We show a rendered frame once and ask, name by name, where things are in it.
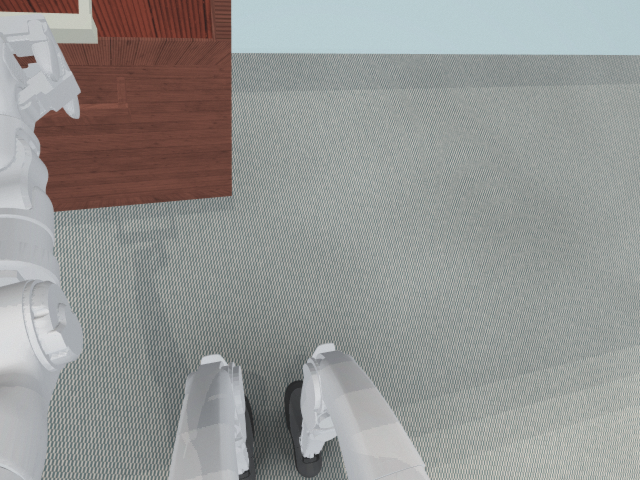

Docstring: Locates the left robot forearm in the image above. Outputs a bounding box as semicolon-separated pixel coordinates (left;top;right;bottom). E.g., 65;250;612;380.
0;114;60;287

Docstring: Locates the left robot hand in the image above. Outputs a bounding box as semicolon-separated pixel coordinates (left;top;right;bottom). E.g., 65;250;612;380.
0;14;81;132

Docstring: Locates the drawer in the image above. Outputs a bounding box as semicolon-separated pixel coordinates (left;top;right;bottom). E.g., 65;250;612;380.
0;0;213;38

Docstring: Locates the left robot upper arm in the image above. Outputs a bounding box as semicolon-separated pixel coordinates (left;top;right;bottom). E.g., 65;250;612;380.
0;279;83;480

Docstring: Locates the cabinet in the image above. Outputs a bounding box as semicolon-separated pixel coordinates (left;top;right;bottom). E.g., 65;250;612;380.
13;0;232;212

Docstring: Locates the right robot shin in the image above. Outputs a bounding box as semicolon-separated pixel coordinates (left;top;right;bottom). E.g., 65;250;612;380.
299;343;354;457

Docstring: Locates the handle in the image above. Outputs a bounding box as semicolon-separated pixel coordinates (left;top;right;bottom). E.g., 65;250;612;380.
35;103;132;127
0;0;98;44

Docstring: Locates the robot right thigh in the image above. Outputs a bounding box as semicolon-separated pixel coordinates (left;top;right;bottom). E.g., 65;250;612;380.
303;350;430;480

